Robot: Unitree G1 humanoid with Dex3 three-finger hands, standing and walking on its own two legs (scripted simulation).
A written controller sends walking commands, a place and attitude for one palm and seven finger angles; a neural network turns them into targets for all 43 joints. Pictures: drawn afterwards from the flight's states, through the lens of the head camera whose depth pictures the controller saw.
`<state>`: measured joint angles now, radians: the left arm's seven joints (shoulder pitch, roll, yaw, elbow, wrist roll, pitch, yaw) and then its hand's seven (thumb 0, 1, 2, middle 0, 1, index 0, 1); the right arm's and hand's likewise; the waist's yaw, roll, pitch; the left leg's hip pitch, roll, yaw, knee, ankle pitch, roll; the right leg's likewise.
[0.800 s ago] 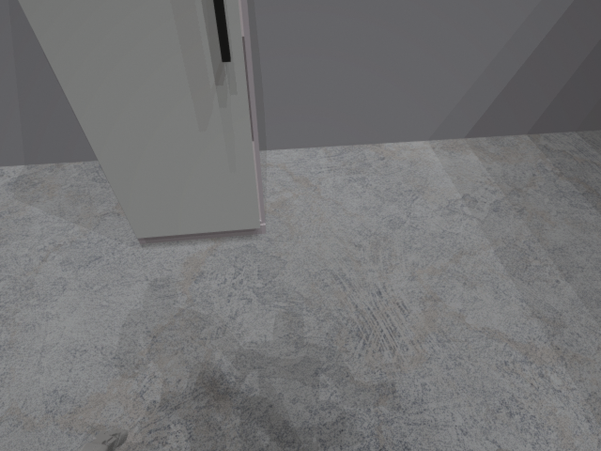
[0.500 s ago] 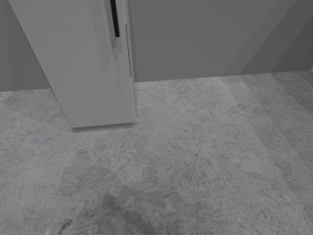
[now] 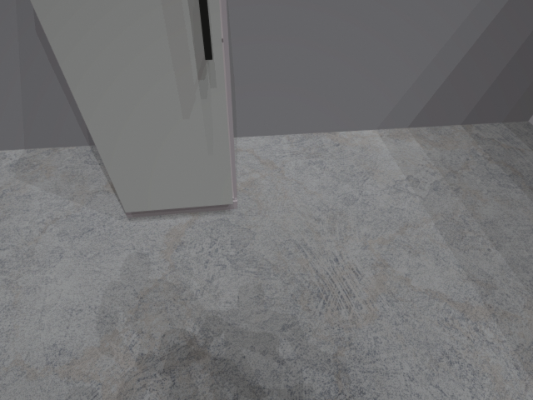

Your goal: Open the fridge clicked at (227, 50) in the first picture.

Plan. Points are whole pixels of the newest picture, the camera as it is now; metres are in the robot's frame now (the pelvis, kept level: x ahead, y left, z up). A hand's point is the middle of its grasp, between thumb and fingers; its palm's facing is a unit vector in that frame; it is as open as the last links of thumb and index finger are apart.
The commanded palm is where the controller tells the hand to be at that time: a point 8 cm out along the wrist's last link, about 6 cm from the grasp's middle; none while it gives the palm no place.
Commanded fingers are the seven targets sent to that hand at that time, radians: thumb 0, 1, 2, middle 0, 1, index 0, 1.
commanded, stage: stand and wait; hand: right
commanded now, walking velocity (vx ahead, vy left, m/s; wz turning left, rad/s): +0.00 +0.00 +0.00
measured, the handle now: out of the picture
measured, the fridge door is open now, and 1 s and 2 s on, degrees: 0 0 0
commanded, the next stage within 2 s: look at it before walking up in 0.30 s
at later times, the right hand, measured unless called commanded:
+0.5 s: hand out of the picture +0.07 -0.24 -0.16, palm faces -0.03 +0.94 -0.33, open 7.4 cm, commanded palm none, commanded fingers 0.00 -0.90 -0.90 0.20 0.30 0.20 0.30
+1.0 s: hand out of the picture +0.09 -0.25 -0.15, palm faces -0.02 +0.94 -0.34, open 7.4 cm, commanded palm none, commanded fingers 0.00 -0.90 -0.90 0.20 0.30 0.20 0.30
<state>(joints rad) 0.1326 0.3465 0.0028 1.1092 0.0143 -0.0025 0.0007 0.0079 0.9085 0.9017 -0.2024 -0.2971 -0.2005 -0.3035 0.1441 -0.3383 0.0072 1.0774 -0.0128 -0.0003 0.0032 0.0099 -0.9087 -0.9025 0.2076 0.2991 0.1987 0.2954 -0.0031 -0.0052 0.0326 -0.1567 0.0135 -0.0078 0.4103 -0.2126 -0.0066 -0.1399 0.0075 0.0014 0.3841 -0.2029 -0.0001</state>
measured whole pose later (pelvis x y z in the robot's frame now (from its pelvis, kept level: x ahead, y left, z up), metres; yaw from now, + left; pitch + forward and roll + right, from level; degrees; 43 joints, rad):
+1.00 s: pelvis +0.01 +0.00 +0.00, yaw +0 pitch -2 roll +0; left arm 0.10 0.34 0.00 1.11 0.01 -0.01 0.00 0.01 0.91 0.90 -0.20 -0.30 -0.20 -0.30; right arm 0.13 -0.34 0.01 1.08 -0.01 -0.01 0.00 0.01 -0.91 -0.90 0.21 0.30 0.20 0.30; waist -0.01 0.00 0.04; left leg -0.13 0.01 -0.01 0.37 -0.20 -0.01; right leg -0.12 0.01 0.00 0.35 -0.20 0.00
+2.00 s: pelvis +0.04 +0.00 +0.00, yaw +26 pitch +1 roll +1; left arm 0.15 0.23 0.06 0.91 0.02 0.00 0.00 0.01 0.91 0.90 -0.20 -0.30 -0.20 -0.30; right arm 0.39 -0.21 -0.06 0.97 -0.03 0.00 0.01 0.01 -0.91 -0.90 0.21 0.30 0.20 0.30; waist -0.07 0.02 -0.02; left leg -0.19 -0.10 -0.22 0.40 -0.22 0.03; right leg -0.39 -0.02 0.00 0.68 -0.33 0.06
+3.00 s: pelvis +0.29 +0.11 -0.01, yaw +62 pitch +1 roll +0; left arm 0.07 0.20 0.06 0.87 0.02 -0.01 0.01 0.00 0.91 0.90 -0.20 -0.30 -0.20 -0.30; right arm 0.25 -0.21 -0.08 0.96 -0.03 -0.01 0.01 0.01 -0.91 -0.90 0.21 0.30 0.20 0.30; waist -0.04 0.00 0.05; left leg -0.23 -0.04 -0.05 0.53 -0.31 0.03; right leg -0.52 -0.13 -0.03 0.83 -0.32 0.10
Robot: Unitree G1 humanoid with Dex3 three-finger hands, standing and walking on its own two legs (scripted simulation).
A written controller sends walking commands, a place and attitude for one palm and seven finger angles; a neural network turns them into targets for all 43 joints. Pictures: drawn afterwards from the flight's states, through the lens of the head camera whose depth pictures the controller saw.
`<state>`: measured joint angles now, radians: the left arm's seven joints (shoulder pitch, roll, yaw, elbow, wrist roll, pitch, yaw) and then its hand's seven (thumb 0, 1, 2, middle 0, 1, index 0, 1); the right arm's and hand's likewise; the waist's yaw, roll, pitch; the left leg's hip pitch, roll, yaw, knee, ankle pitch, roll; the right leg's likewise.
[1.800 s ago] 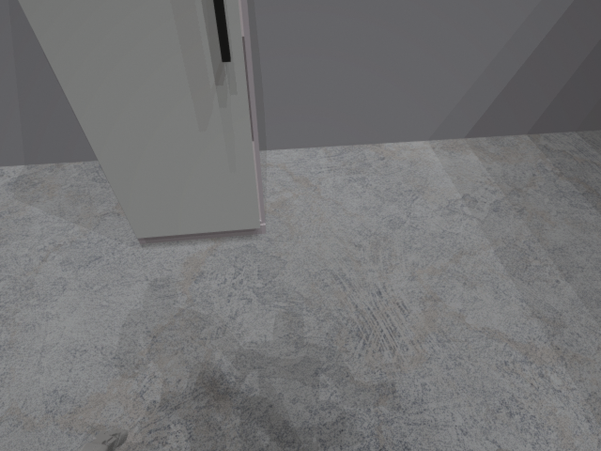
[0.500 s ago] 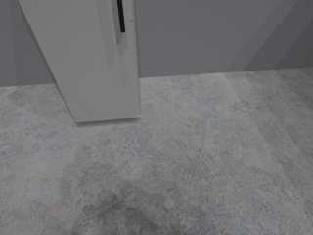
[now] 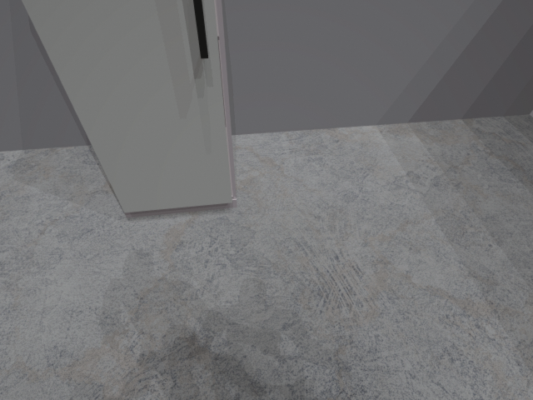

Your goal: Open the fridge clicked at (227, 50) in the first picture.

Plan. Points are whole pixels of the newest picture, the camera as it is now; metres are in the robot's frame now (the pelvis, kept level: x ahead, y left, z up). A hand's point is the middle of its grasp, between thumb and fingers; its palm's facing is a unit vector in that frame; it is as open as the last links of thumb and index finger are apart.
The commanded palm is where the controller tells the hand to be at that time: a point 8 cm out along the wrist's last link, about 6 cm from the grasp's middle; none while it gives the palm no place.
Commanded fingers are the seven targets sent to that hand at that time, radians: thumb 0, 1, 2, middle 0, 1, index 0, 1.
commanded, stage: walk to a spot facing it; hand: right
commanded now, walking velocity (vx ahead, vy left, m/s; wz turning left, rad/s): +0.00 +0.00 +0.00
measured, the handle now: out of the picture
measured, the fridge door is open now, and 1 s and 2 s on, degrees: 0 0 0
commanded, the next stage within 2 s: none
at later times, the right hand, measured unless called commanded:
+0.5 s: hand out of the picture +0.04 -0.16 -0.18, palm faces -0.16 +0.94 -0.29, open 7.4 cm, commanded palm none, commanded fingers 0.00 -0.90 -0.90 0.20 0.30 0.20 0.30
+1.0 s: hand out of the picture +0.10 -0.18 -0.17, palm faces -0.32 +0.93 -0.20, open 7.4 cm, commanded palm none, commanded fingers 0.00 -0.90 -0.90 0.20 0.30 0.20 0.30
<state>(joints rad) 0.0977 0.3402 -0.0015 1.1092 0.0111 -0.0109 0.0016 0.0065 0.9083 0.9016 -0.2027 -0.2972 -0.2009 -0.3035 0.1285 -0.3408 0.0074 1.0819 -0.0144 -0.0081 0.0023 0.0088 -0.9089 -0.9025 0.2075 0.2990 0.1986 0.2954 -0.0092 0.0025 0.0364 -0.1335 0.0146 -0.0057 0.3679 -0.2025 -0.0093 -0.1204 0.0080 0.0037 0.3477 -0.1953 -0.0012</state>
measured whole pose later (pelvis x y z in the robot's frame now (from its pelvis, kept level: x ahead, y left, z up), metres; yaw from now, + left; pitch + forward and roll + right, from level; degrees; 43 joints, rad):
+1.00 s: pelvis +0.03 +0.00 +0.00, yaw +26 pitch +1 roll +1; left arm 0.15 0.23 0.06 0.91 0.02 0.00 0.00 0.01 0.91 0.90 -0.20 -0.30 -0.20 -0.30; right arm 0.39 -0.21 -0.06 0.97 -0.03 0.00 0.01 0.01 -0.91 -0.90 0.21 0.30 0.20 0.30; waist -0.07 0.02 -0.02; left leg -0.19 -0.10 -0.22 0.40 -0.22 0.03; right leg -0.39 -0.02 0.00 0.68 -0.33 0.06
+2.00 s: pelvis +0.28 +0.11 -0.01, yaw +62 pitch +1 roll +0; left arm 0.07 0.20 0.06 0.87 0.02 -0.01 0.01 0.00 0.91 0.90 -0.20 -0.30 -0.20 -0.30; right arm 0.25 -0.21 -0.08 0.96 -0.03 -0.01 0.01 0.01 -0.91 -0.90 0.21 0.30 0.20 0.30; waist -0.04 0.00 0.05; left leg -0.23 -0.04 -0.05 0.53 -0.31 0.03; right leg -0.52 -0.13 -0.03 0.83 -0.32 0.10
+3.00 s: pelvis +0.35 +0.17 -0.01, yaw +99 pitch +1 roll +0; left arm 0.12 0.21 0.06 0.88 0.01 0.04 0.02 0.01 0.91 0.90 -0.20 -0.30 -0.20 -0.30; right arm 0.16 -0.20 -0.06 0.89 -0.03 0.04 0.00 0.01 -0.91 -0.90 0.21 0.30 0.20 0.30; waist -0.02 0.00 0.08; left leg -0.31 -0.05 -0.09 0.55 -0.25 0.01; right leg -0.40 -0.06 -0.05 0.79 -0.40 0.10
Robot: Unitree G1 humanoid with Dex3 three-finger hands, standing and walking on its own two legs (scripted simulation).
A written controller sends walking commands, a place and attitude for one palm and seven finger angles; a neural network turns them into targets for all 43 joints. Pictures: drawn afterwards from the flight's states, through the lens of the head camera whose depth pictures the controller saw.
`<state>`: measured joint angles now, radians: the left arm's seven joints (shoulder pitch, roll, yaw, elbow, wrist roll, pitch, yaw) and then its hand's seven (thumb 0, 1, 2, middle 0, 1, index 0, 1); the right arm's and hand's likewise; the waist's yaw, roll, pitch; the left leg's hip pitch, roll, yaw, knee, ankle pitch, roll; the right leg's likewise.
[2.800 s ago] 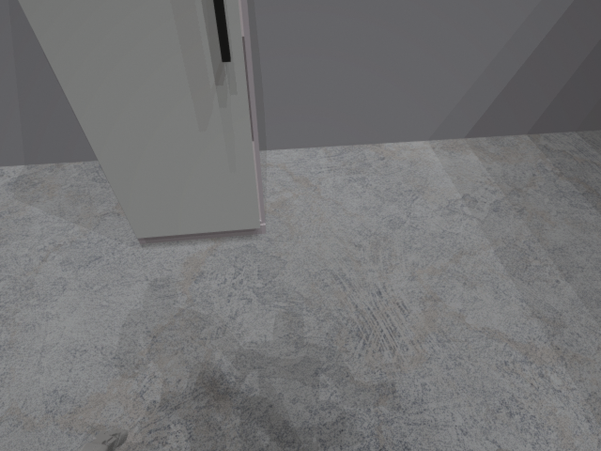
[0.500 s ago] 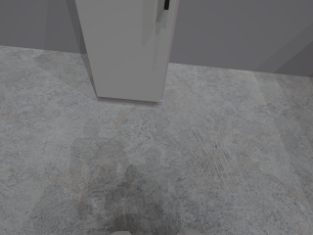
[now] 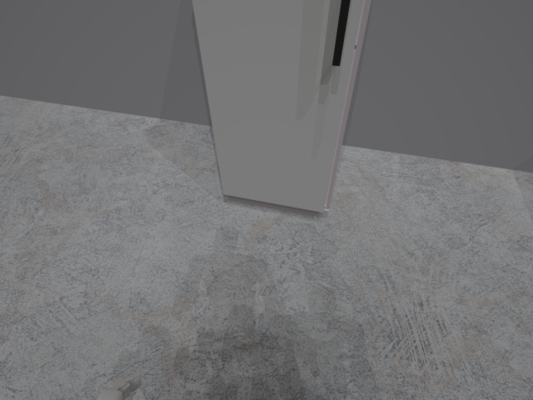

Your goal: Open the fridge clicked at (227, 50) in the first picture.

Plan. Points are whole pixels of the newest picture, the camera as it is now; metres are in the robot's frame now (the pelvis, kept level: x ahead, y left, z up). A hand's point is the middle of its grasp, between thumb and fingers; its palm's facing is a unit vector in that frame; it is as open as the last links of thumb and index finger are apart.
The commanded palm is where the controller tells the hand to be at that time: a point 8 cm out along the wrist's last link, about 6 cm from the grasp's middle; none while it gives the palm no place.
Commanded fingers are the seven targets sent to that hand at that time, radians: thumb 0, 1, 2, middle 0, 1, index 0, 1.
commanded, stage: walk to a spot facing it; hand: right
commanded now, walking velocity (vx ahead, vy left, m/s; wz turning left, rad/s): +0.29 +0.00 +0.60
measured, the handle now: out of the picture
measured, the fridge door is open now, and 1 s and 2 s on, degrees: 0 0 0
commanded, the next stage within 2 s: none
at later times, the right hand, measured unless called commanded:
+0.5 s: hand (371, 344) +0.26 -0.20 -0.18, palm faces -0.32 +0.94 -0.14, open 7.4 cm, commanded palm none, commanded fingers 0.00 -0.90 -0.90 0.20 0.30 0.20 0.30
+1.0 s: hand (335, 268) +0.42 -0.16 -0.17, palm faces -0.50 +0.84 -0.24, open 7.4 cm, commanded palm none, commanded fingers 0.00 -0.90 -0.90 0.20 0.30 0.20 0.30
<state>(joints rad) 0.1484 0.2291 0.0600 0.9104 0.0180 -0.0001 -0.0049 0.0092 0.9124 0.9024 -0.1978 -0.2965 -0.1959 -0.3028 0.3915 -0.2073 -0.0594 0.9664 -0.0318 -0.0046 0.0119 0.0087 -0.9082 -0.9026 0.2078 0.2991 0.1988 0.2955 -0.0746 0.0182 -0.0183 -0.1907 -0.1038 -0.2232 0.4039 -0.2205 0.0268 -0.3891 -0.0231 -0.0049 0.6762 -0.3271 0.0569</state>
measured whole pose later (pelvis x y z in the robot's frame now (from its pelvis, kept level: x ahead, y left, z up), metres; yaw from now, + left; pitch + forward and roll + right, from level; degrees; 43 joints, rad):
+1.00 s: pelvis +0.27 -0.01 -0.01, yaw +36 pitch +1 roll +0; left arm 0.07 0.20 0.06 0.87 0.02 -0.01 0.01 0.00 0.91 0.90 -0.20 -0.30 -0.20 -0.30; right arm 0.25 -0.21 -0.08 0.96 -0.03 -0.01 0.01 0.01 -0.91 -0.90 0.21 0.30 0.20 0.30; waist -0.04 0.00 0.05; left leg -0.23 -0.04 -0.05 0.53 -0.31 0.03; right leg -0.52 -0.13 -0.03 0.83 -0.32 0.10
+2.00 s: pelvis +0.36 +0.01 -0.01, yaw +73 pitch +1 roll +0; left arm 0.12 0.21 0.06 0.88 0.01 0.04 0.02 0.01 0.91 0.90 -0.20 -0.30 -0.20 -0.30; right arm 0.16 -0.20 -0.06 0.89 -0.03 0.04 0.00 0.01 -0.91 -0.90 0.21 0.30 0.20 0.30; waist -0.02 0.00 0.08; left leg -0.31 -0.05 -0.09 0.55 -0.25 0.01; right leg -0.40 -0.06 -0.05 0.79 -0.40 0.10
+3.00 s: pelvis +0.34 +0.10 -0.01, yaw +103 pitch +0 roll +1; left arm 0.15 0.21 0.05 0.96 0.03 0.01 -0.02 0.01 0.91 0.90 -0.20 -0.30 -0.19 -0.30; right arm 0.39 -0.13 -0.02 1.05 -0.03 -0.05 -0.01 0.01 -0.91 -0.90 0.21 0.30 0.20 0.30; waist -0.03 -0.03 0.04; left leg 0.04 -0.03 0.00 0.34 -0.37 0.02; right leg -0.56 -0.10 -0.10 0.83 -0.22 0.07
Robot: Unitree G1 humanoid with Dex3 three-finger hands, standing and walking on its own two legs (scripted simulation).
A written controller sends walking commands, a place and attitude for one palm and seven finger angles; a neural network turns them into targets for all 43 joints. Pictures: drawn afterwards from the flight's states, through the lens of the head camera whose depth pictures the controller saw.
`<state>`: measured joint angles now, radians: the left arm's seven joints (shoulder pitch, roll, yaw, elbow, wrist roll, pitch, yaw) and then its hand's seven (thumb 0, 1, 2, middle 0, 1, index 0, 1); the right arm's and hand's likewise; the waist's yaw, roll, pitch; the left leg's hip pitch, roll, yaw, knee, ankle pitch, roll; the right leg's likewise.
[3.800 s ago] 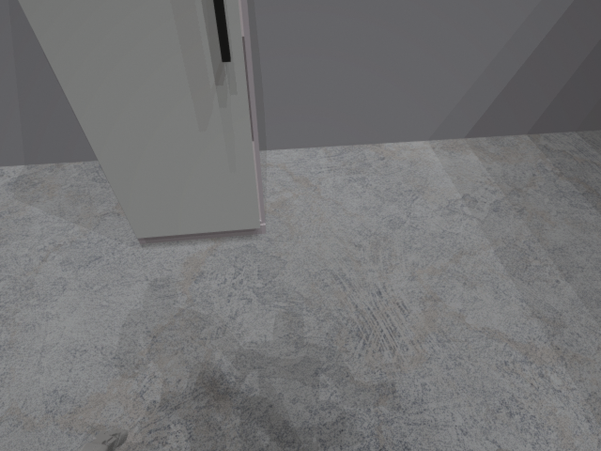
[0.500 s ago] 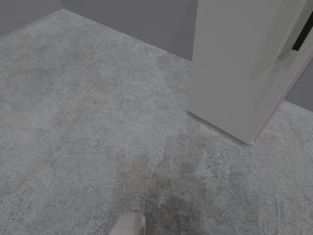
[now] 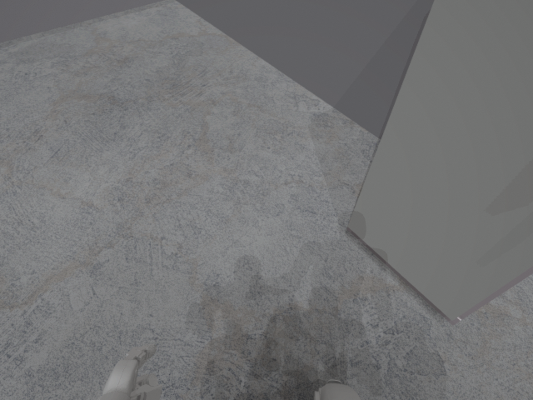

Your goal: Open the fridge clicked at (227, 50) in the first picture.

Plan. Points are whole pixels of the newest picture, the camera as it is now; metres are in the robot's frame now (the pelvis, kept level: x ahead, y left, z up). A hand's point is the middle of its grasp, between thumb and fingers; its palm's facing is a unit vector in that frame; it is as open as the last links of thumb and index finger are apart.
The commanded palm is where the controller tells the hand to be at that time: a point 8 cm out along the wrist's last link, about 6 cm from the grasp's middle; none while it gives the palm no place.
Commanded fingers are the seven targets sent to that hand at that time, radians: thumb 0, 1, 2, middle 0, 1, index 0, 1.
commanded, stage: walk to a spot facing it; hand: right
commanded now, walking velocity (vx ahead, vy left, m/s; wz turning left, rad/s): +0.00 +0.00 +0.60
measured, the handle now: out of the picture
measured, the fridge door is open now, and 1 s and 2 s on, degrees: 0 0 0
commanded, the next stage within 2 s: turn to face it in 1.84 s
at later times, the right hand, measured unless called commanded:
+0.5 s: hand (387, 358) +0.22 -0.21 -0.16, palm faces -0.32 +0.92 -0.22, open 7.4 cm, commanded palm none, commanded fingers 0.00 -0.90 -0.90 0.20 0.30 0.20 0.30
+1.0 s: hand (341, 325) +0.28 -0.14 -0.16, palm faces -0.55 +0.80 -0.23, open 7.4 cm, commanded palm none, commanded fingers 0.00 -0.90 -0.90 0.20 0.30 0.20 0.30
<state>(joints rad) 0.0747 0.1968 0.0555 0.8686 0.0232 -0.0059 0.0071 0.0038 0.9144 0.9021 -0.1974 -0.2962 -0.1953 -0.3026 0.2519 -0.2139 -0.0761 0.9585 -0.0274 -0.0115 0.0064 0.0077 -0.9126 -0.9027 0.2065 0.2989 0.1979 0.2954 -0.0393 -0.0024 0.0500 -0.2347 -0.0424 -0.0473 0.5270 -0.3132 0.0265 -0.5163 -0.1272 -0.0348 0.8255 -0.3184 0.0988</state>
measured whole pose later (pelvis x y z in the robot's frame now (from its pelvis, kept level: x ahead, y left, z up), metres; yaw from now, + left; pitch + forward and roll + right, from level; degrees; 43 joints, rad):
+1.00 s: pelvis +0.08 -0.03 +0.00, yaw +37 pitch +1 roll +0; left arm 0.12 0.21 0.06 0.88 0.01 0.04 0.02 0.01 0.91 0.90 -0.20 -0.30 -0.20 -0.30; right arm 0.16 -0.20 -0.06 0.89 -0.03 0.04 0.00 0.01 -0.91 -0.90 0.21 0.30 0.20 0.30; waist -0.02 0.00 0.08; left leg -0.31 -0.05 -0.09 0.55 -0.25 0.01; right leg -0.40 -0.06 -0.05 0.79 -0.40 0.10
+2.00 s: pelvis +0.12 +0.05 +0.00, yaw +67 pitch +0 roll +1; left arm 0.15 0.21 0.05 0.96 0.03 0.01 -0.02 0.01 0.91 0.90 -0.20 -0.30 -0.19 -0.30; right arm 0.39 -0.13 -0.02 1.05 -0.03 -0.05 -0.01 0.01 -0.91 -0.90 0.21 0.30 0.20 0.30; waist -0.03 -0.03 0.04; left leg 0.04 -0.03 0.00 0.34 -0.37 0.02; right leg -0.56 -0.10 -0.10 0.83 -0.22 0.07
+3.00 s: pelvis +0.14 +0.11 +0.01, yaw +38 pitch +2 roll +0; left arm 0.24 0.27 0.12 0.94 0.03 0.09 0.00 0.01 0.91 0.90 -0.20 -0.30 -0.20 -0.30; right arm 0.25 -0.24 -0.07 0.93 -0.02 0.06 -0.04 0.01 -0.91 -0.90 0.21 0.30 0.20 0.30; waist 0.02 -0.05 0.01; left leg -0.18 -0.02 0.01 0.43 -0.27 0.04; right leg -0.50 0.21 0.16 0.70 -0.29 0.04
